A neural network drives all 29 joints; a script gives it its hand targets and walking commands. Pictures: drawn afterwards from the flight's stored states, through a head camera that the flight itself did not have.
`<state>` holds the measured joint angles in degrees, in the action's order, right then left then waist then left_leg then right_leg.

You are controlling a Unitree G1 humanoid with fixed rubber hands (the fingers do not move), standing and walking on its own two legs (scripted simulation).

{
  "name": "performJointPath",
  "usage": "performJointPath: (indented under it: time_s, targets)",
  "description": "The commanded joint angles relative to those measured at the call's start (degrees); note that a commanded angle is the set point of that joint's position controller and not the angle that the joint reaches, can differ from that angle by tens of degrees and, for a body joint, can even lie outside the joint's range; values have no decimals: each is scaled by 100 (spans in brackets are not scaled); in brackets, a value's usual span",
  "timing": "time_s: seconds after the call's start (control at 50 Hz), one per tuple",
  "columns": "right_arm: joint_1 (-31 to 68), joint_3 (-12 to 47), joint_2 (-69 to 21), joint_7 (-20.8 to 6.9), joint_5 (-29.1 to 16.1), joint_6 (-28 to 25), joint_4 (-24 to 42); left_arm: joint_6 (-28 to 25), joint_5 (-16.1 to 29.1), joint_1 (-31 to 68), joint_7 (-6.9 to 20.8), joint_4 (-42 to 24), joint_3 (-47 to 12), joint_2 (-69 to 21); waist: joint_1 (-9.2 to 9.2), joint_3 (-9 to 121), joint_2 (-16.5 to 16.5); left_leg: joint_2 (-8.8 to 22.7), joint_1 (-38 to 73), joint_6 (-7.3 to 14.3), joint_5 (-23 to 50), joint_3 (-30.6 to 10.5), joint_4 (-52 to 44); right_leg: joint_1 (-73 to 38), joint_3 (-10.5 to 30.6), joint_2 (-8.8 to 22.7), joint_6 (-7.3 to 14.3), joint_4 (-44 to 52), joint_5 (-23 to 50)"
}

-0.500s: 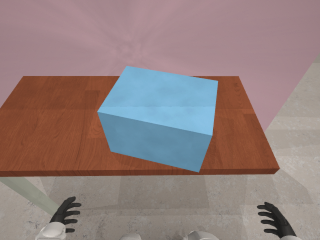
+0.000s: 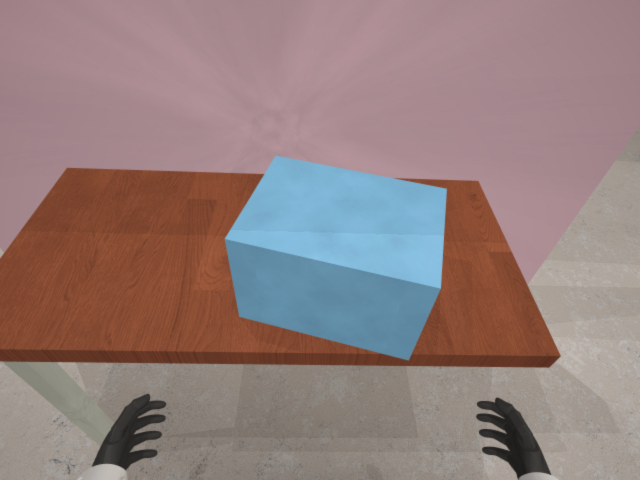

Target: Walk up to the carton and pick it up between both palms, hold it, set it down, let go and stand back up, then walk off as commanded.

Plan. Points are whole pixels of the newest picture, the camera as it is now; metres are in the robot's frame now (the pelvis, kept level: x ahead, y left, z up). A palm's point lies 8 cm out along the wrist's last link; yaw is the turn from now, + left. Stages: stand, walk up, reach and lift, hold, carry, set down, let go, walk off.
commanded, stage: reach and lift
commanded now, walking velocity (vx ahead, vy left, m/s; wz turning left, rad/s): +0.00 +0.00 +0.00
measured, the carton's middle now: (340, 254) +0.45 -0.01 +0.01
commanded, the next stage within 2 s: none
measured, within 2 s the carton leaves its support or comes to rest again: neither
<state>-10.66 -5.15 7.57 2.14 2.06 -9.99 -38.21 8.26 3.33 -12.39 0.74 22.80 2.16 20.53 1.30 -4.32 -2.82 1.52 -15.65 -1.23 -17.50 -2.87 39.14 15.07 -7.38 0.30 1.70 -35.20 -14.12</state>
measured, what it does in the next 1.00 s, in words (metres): stands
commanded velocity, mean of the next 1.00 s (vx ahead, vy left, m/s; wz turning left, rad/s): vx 0.00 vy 0.00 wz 0.00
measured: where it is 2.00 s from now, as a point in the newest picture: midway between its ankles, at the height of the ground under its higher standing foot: outside the picture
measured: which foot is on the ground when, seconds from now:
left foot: down 0.00-1.00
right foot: down 0.00-1.00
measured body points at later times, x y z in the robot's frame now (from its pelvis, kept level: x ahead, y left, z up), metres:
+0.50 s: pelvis +0.03 +0.00 +0.01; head +0.03 +0.03 +0.46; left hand +0.22 +0.27 -0.02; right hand +0.20 -0.22 -0.03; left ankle +0.05 +0.13 -0.72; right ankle +0.06 -0.10 -0.72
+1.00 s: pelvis +0.03 +0.00 +0.01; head +0.04 +0.03 +0.46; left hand +0.23 +0.26 +0.00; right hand +0.22 -0.20 +0.00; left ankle +0.05 +0.13 -0.72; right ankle +0.06 -0.10 -0.72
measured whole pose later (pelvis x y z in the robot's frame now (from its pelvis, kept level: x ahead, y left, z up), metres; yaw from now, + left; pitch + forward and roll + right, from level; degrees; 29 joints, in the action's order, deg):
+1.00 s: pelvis +0.03 +0.00 +0.01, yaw +0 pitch -3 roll -1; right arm -19.2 0.4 3.8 10.6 -9.5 -13.2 -16.7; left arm -11.6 20.6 -17.1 6.4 14.1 -4.3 28.5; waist 1.3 -4.1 -2.8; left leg 1.3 -13.3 -1.2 -16.8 -2.8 33.4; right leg 12.6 -7.4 0.2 1.7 -29.3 -13.5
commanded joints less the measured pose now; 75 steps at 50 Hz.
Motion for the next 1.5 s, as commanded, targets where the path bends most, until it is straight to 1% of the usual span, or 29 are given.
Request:
performJointPath:
  time_s: [0.0,0.08,0.18,0.22,0.34,0.44,0.52,0.54,0.56,0.6,0.72,0.86,0.94,1.0,1.02,1.06,1.14,1.24,1.26,1.28,1.3,1.34,1.36,1.38,1.4,1.42,1.44,1.46,1.48]
  targets:
    - [-81,-277,432,226,-464,-479,1606,-629,476,502,107,-1108,-158,904,-204,517,874,93,-1496,383,-594,667,-2228,-2587,841,-130,-214,722,-86]
    - [-273,-143,243,358,-575,-471,1882,-840,636,396,256,-1128,-130,1037,-226,473,661,-39,-869,286,-275,657,-2084,-2140,914,0,-215,1034,-255]
    - [-382,-25,37,517,-773,-503,2185,-1190,844,350,385,-1253,-174,1217,-222,523,672,-122,-344,125,67,624,-1937,-1713,945,108,-165,1243,-201]
    - [-457,33,-19,577,-850,-541,2333,-1344,972,338,429,-1382,-177,1332,-211,604,600,-140,-172,73,260,613,-1870,-1553,962,148,-161,1313,-127]
    - [-880,231,-93,696,-1050,-716,2608,-1798,1239,38,542,-1628,-229,1505,-226,737,726,-111,177,-52,736,463,-1728,-1398,952,146,-106,1341,276]
    - [-1135,405,-116,769,-1272,-1016,2806,-2108,1398,-271,620,-1797,-279,1593,-199,860,829,-78,328,-159,1264,363,-1580,-1392,961,76,-41,1315,622]
    - [-1196,423,-48,818,-1356,-1242,2890,-2306,1480,-405,677,-1918,-307,1631,-192,881,899,-60,383,-230,1479,278,-1487,-1358,964,39,23,1305,664]
    - [-1276,453,-77,835,-1399,-1285,2899,-2353,1501,-502,691,-1920,-348,1614,-200,830,929,-42,390,-241,1503,253,-1494,-1344,974,37,37,1312,643]
    - [-1254,511,-136,844,-1424,-1327,2893,-2394,1506,-475,701,-1940,-323,1662,-154,812,961,-63,395,-244,1497,268,-1465,-1332,1011,51,37,1330,590]
    - [-1294,481,-86,874,-1433,-1350,2966,-2455,1576,-456,707,-2053,-370,1663,-216,737,956,-30,372,-259,1385,196,-1509,-1314,999,31,61,1343,487]
    - [-1205,471,-133,923,-1453,-1297,3070,-2545,1741,-286,683,-2160,-425,1756,-234,666,1013,-8,258,-233,1050,144,-1593,-1320,1047,73,91,1379,235]
    - [-594,335,-30,925,-1403,-850,3457,-2410,1972,424,560,-2175,-493,1929,-215,736,1064,-17,-113,-114,405,107,-1794,-1375,1148,160,127,1359,-184]
    - [-327,168,53,908,-1351,-454,3819,-2296,2114,724,449,-2319,-527,2030,-248,812,1095,6,-298,-56,234,41,-1908,-1480,1178,190,141,1307,-189]
    - [-167,8,142,887,-1277,-110,4079,-2170,2209,983,369,-2409,-560,2041,-326,890,1126,34,-412,-45,182,-12,-1988,-1531,1169,176,161,1256,-129]
    - [-84,-17,192,882,-1293,-4,4256,-2095,2252,1078,356,-2483,-548,2077,-325,997,1142,29,-397,-46,237,-3,-1990,-1585,1167,175,155,1240,-46]
    - [-96,-90,280,879,-1299,199,4414,-1961,2257,1015,329,-2522,-560,2040,-375,1008,1131,53,-386,-53,381,-27,-2003,-1672,1149,153,156,1207,156]
    - [85,-107,384,901,-1376,531,4651,-1645,2242,1298,321,-2557,-458,2094,-380,1078,1181,50,-278,-91,729,-16,-1967,-1747,1162,150,138,1180,500]
    - [541,-214,576,924,-1461,959,4945,-1135,2235,1737,337,-2493,-363,2088,-466,1080,1122,42,-192,-69,933,15,-1980,-1755,1173,147,106,1195,769]
    - [606,-236,633,938,-1449,1027,5055,-1058,2226,1857,341,-2635,-309,2090,-464,1161,1113,39,-149,-72,1003,22,-1972,-1784,1168,138,103,1200,831]
    - [702,-231,634,945,-1452,1097,5115,-976,2235,1989,347,-2625,-307,2086,-482,1176,1105,41,-157,-59,1057,27,-1959,-1770,1167,140,94,1193,919]
    - [683,-219,646,942,-1483,1138,5133,-909,2215,1989,344,-2590,-254,2092,-446,1149,1064,44,-117,-51,1108,28,-1949,-1760,1160,139,82,1187,953]
    - [974,-283,700,945,-1460,1263,5285,-756,2250,2301,343,-2690,-233,2072,-507,1336,1058,29,-71,-40,1156,67,-1934,-1778,1156,131,82,1193,1047]
    - [851,-299,679,941,-1451,1306,5240,-720,2198,2216,342,-2701,-183,2019,-499,1286,1086,30,-93,-35,1190,74,-1941,-1791,1143,121,79,1183,1074]
    - [1123,-350,746,948,-1455,1378,5254,-643,2231,2561,350,-2677,-188,2091,-546,1323,1054,32,-142,-33,1153,78,-1946,-1761,1152,134,76,1181,1072]
    - [1100,-311,691,938,-1477,1420,5232,-603,2205,2591,342,-2653,-155,2053,-516,1351,1049,30,-90,-20,1149,92,-1947,-1749,1155,139,67,1188,1065]
    - [1431,-377,725,939,-1456,1489,5253,-541,2228,2968,339,-2659,-166,2095,-571,1391,1061,33,-186,-3,1062,94,-1950,-1708,1144,144,67,1160,1038]
    - [1196,-373,737,938,-1470,1514,5152,-512,2166,2775,346,-2654,-140,2011,-587,1338,1057,43,-115,-1,1142,85,-1957,-1736,1129,131,59,1161,1123]
    - [1491,-405,807,940,-1467,1559,5248,-450,2192,3109,346,-2668,-167,2035,-599,1502,1046,40,-104,0,1189,91,-1946,-1746,1126,119,53,1165,1157]
    - [1432,-370,783,947,-1485,1588,5245,-409,2194,3022,357,-2618,-105,2032,-589,1509,956,18,-27,24,1270,104,-1925,-1772,1134,129,28,1182,1285]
